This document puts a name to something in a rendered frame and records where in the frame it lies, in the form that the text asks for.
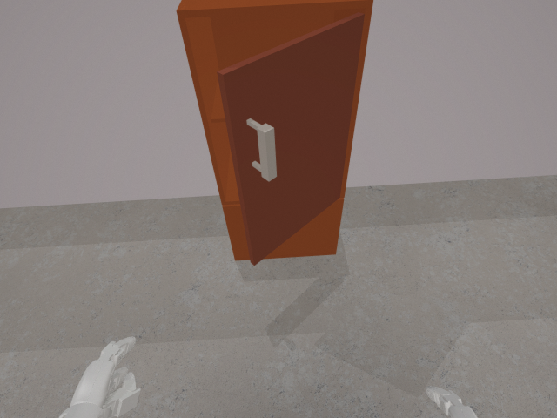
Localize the left robot hand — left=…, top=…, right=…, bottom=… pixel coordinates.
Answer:
left=70, top=336, right=141, bottom=418

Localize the right robot hand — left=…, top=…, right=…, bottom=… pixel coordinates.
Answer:
left=426, top=386, right=478, bottom=418

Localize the cupboard door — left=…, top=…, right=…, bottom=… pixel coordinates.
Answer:
left=217, top=12, right=365, bottom=266

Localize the handle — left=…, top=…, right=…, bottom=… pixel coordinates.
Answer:
left=246, top=118, right=277, bottom=181

